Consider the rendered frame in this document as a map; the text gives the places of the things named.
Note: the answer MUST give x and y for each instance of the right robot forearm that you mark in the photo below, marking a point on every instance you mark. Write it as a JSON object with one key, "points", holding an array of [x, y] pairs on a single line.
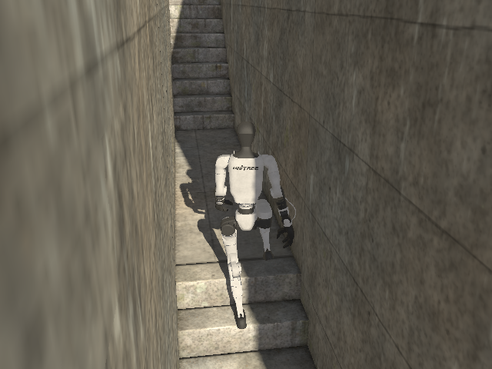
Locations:
{"points": [[283, 210]]}

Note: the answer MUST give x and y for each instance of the robot left thigh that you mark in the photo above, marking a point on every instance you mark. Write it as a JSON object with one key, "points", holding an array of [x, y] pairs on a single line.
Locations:
{"points": [[229, 237]]}

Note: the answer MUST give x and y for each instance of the robot left upper arm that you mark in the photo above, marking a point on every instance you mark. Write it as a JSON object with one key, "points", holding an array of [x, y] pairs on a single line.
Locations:
{"points": [[220, 174]]}

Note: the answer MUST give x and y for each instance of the robot right hand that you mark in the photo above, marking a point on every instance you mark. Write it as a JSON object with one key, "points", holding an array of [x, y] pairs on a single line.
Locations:
{"points": [[290, 235]]}

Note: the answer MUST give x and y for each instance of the robot left hand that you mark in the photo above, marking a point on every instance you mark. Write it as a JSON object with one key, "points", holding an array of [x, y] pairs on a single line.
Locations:
{"points": [[220, 208]]}

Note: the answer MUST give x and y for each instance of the robot right upper arm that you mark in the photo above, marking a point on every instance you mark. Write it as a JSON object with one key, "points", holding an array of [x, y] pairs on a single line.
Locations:
{"points": [[273, 174]]}

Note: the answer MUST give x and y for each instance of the left robot forearm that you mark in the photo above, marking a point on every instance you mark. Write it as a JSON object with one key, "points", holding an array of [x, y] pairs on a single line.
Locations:
{"points": [[218, 199]]}

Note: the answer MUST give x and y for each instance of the robot right foot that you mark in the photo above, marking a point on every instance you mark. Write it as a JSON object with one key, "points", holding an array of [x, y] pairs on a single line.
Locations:
{"points": [[268, 255]]}

